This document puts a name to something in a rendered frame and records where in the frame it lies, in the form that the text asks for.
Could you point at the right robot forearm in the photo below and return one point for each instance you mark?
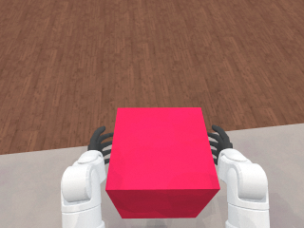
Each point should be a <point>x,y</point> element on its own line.
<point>247,190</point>

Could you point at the left robot forearm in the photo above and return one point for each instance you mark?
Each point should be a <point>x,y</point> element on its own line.
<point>81,192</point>

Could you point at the carton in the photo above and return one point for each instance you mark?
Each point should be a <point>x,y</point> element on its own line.
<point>161,164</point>

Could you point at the robot right hand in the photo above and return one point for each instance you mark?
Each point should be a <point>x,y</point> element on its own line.
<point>223,142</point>

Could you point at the robot left hand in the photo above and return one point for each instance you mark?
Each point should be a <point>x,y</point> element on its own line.
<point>95,142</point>

